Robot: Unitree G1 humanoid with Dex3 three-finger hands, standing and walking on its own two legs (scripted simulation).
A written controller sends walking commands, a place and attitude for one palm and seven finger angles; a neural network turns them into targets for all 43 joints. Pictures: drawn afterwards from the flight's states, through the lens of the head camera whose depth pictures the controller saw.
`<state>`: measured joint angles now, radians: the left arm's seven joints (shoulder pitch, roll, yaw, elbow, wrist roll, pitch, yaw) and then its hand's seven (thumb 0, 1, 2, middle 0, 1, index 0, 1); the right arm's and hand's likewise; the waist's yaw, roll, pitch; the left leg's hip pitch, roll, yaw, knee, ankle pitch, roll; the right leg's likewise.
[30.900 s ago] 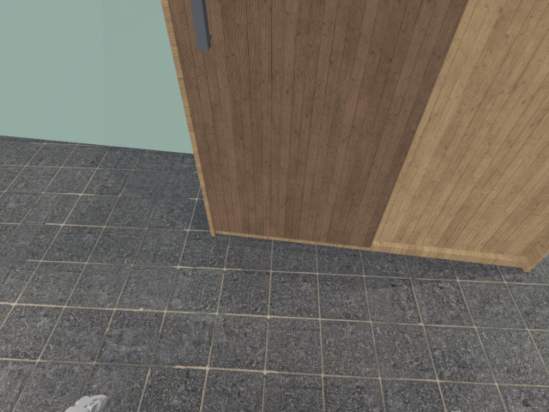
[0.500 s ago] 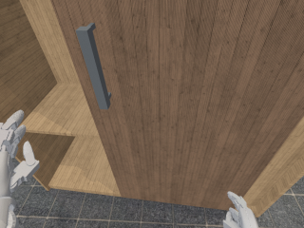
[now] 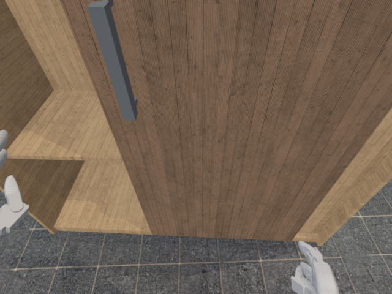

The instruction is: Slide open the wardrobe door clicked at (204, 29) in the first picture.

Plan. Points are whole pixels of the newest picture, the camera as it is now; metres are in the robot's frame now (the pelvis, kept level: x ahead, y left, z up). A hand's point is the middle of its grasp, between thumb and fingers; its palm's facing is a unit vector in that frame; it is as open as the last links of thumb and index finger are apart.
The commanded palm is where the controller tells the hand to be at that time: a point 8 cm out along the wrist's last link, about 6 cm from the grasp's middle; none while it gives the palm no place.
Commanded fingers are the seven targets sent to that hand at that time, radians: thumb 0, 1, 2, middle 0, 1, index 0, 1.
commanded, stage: step back with the hand held close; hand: left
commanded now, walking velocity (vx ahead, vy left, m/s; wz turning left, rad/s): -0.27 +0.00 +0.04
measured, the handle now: (120, 65) +0.48 +0.19 +0.24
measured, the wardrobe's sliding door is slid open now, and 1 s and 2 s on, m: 0.53 0.53 0.53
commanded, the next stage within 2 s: stop stepping back and stand still in 0.68 s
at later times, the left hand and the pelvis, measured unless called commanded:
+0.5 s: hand out of the picture +0.12 +0.29 +0.17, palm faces +0.54 -0.72 -0.43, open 7.4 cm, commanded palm +0.05 +0.32 +0.18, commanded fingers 0.00 0.90 0.90 -0.20 -0.30 -0.20 -0.30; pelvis -0.07 +0.01 -0.01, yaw +4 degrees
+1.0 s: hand out of the picture +0.01 +0.31 +0.18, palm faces +0.55 -0.75 -0.38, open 7.4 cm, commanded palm -0.05 +0.33 +0.18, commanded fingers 0.00 0.90 0.90 -0.20 -0.30 -0.20 -0.30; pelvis -0.16 +0.02 +0.00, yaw +5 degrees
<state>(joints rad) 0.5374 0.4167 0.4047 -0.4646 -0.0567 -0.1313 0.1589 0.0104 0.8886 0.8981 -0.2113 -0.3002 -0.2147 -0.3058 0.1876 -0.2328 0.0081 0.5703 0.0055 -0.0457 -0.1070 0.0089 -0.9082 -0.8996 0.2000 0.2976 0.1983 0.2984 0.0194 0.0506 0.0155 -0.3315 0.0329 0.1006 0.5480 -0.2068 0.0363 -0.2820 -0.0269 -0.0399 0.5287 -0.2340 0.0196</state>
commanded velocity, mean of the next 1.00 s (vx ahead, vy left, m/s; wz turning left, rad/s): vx -0.22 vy -0.01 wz -0.02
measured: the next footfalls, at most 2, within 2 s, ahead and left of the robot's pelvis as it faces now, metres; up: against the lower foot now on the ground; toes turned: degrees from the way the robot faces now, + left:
left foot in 0.76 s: +0.02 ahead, +0.12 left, +0.00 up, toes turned +9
right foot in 1.02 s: -0.20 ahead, -0.05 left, +0.00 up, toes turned -2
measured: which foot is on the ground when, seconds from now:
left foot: down 0.00-0.66, up 0.68-0.74, down 0.76-1.00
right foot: down 0.00-0.78, up 0.80-1.00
